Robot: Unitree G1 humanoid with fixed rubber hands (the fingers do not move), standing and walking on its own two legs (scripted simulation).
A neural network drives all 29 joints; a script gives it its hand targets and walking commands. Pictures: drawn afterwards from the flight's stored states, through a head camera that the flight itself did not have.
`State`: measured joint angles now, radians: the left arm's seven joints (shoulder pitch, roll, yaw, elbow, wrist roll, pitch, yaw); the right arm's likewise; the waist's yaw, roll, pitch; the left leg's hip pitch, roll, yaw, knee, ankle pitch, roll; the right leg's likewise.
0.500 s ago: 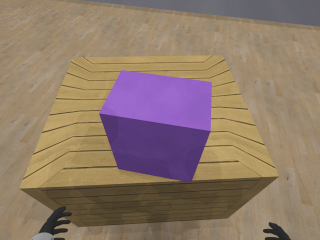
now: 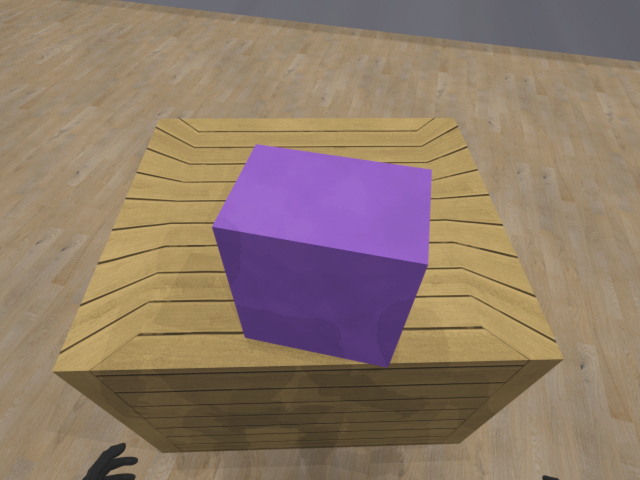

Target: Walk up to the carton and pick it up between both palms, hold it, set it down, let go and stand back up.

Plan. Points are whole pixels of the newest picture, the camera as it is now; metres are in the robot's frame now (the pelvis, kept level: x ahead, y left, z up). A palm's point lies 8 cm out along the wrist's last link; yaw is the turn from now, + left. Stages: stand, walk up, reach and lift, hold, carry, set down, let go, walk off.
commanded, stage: walk up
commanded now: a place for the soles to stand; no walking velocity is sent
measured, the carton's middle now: (326, 264) +0.42 +0.00 -0.01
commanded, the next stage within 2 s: reach and lift in 0.80 s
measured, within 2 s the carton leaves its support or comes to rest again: neither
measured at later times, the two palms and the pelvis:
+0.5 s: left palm out of the picture +0.11 +0.30 -0.12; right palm out of the picture +0.12 -0.33 -0.09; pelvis +0.01 +0.00 +0.00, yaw +1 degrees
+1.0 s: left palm (111, 454) +0.17 +0.29 -0.11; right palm out of the picture +0.13 -0.32 -0.11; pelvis +0.00 +0.00 -0.02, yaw +1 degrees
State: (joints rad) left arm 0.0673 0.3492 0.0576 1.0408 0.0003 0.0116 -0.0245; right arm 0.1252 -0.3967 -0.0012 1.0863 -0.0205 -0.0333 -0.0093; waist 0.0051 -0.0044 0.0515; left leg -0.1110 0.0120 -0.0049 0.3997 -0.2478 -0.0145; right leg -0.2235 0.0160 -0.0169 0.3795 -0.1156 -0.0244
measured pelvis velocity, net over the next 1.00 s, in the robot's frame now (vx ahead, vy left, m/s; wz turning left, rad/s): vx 0.00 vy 0.00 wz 0.02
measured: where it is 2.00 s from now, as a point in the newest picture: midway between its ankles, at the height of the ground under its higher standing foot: outside the picture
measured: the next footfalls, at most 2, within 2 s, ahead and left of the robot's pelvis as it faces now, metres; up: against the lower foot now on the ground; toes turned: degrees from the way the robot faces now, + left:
none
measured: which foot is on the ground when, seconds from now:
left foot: down 0.00-1.00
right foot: down 0.00-1.00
